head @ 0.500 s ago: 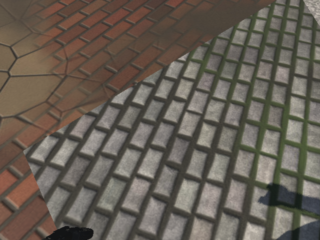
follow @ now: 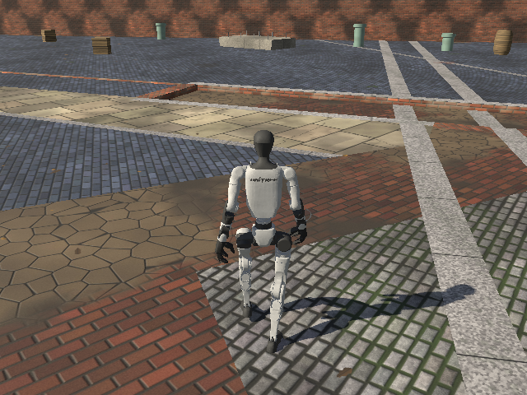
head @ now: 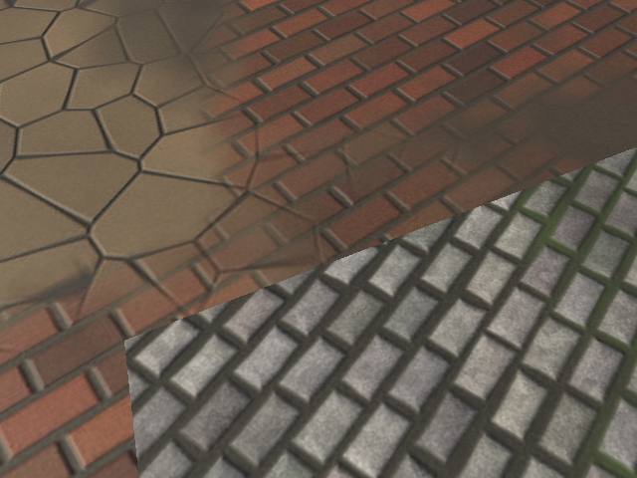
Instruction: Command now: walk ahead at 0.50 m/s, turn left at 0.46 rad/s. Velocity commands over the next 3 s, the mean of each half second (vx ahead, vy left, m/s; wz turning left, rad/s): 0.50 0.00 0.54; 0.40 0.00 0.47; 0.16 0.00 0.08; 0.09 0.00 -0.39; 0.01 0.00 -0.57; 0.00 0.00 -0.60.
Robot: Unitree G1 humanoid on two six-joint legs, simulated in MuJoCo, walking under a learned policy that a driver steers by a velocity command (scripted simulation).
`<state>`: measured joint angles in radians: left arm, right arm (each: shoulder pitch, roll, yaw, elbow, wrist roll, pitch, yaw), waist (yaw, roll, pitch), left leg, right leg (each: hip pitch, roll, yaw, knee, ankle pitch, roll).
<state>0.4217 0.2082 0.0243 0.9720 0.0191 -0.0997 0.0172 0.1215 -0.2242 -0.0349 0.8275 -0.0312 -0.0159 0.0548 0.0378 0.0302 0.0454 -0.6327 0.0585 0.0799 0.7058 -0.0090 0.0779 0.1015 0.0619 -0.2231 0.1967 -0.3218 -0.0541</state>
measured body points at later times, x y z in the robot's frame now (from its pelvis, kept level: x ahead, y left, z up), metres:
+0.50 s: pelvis +0.27 +0.04 +0.01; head +0.30 +0.06 +0.46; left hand +0.40 +0.31 -0.10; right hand +0.33 -0.24 -0.12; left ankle +0.17 +0.07 -0.74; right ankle +0.47 -0.08 -0.68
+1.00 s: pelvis +0.50 +0.08 +0.01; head +0.54 +0.10 +0.46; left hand +0.38 +0.31 -0.12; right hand +0.78 -0.04 -0.11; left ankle +0.54 +0.23 -0.70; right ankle +0.52 -0.03 -0.74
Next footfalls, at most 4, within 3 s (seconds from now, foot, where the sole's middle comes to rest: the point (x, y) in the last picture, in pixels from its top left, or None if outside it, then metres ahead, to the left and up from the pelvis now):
0.10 left None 0.21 0.08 -0.77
0.62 right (353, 436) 0.55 -0.01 -0.77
1.08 left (234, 414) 0.59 0.25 -0.77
1.46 right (323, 402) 0.63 0.05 -0.77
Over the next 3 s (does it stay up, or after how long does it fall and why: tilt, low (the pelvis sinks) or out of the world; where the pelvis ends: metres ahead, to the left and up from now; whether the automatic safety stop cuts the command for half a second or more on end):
stays up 0.62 0.19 0.01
